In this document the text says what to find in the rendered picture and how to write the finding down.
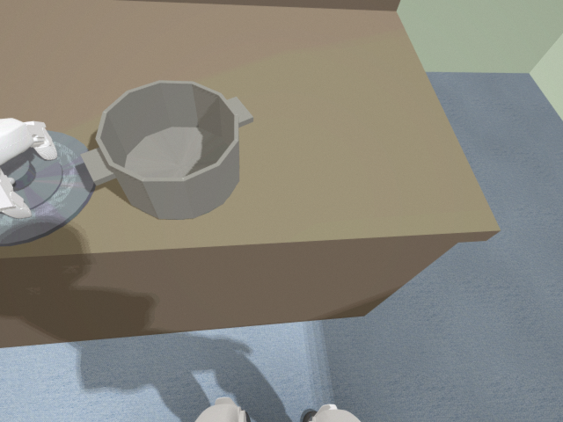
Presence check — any robot left shin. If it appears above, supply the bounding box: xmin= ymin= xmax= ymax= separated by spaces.
xmin=215 ymin=397 xmax=236 ymax=406

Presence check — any robot shin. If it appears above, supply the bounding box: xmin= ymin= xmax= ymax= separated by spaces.
xmin=215 ymin=397 xmax=236 ymax=406
xmin=314 ymin=404 xmax=338 ymax=417

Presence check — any pot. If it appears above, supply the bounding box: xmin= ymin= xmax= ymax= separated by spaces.
xmin=80 ymin=80 xmax=253 ymax=220

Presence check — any robot right shin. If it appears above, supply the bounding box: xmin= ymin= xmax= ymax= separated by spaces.
xmin=314 ymin=404 xmax=338 ymax=417

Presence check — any knob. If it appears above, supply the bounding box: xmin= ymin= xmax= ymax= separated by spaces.
xmin=0 ymin=155 xmax=36 ymax=190

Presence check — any lid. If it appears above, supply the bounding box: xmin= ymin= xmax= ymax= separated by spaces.
xmin=0 ymin=130 xmax=96 ymax=246

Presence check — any table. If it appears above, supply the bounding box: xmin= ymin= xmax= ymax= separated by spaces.
xmin=0 ymin=0 xmax=501 ymax=348

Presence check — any robot left hand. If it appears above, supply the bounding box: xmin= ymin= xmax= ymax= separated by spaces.
xmin=0 ymin=118 xmax=57 ymax=218

